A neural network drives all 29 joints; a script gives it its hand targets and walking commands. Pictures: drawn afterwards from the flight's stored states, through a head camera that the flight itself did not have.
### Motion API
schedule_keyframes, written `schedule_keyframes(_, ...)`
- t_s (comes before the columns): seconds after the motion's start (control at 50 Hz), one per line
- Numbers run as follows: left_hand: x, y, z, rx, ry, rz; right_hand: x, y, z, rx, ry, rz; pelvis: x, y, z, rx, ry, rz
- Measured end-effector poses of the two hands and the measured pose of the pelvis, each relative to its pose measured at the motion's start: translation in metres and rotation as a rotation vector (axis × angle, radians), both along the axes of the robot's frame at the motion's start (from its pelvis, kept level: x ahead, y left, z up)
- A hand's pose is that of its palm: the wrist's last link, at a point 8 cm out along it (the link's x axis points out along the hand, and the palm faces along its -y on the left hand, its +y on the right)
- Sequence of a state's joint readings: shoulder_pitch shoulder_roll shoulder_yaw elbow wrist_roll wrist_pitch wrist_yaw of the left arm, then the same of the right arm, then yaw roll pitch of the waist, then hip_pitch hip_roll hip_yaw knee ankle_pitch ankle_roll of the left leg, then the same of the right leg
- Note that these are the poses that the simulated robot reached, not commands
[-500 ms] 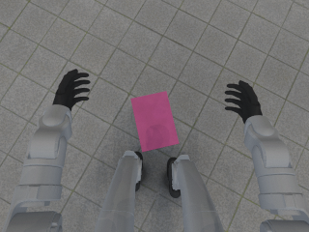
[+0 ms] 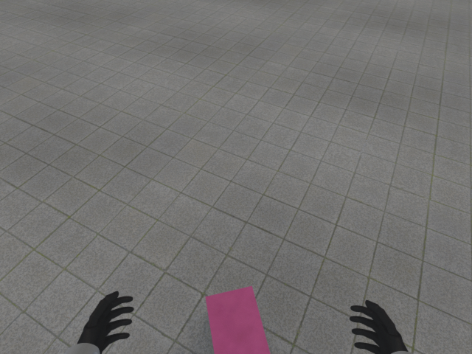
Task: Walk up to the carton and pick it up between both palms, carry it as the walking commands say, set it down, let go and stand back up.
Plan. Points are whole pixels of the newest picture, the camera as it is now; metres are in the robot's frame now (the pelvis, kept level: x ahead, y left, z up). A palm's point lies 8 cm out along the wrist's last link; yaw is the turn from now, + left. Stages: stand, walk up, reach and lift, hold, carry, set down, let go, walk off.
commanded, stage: let go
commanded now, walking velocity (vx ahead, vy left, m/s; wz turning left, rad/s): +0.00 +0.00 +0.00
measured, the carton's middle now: (236, 334) +0.33 +0.01 -0.67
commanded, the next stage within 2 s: stand in 0.38 s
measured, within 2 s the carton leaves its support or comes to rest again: neither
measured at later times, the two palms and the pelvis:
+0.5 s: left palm (96, 341) +0.18 +0.25 -0.07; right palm (395, 345) +0.18 -0.25 -0.07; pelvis +0.04 -0.01 +0.01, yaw +0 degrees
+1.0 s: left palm (85, 347) +0.17 +0.26 -0.06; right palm (401, 349) +0.18 -0.26 -0.06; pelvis +0.03 +0.00 +0.01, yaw +0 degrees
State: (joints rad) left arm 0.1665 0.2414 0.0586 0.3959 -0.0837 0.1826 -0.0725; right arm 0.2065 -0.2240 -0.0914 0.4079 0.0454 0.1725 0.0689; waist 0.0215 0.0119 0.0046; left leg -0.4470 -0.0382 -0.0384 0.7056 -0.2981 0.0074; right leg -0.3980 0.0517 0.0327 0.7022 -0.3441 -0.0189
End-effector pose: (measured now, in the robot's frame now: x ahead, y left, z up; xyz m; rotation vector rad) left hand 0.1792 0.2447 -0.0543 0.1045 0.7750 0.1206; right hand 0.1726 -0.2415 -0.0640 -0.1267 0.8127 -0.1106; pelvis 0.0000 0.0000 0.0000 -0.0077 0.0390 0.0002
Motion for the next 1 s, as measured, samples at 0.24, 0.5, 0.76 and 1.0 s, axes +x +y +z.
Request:
schedule_keyframes(0.24, 0.02, -0.009, 0.01, -0.004, -0.002, -0.023, 0.018, -0.004, 0.01, 0.006, -0.009, 0.002, 0.026, -0.004, 0.01, 0.007, -0.019, -0.001)
schedule_keyframes(0.5, 0.005, 0.001, -0.013, 0.044, 0.072, 0.033, 0.01, -0.013, -0.007, -0.033, 0.046, -0.037, 0.039, -0.005, 0.011, 0.009, 0.001, -0.001)
schedule_keyframes(0.76, 0.002, 0.007, -0.008, 0.075, -0.003, 0.052, 0.017, -0.015, 0.006, -0.055, -0.074, -0.044, 0.037, -0.005, 0.011, 0.009, -0.001, -0.001)
schedule_keyframes(1.0, -0.005, 0.014, -0.007, 0.094, -0.016, 0.055, 0.003, -0.016, 0.003, -0.062, -0.067, -0.053, 0.032, -0.004, 0.011, 0.008, -0.008, -0.001)
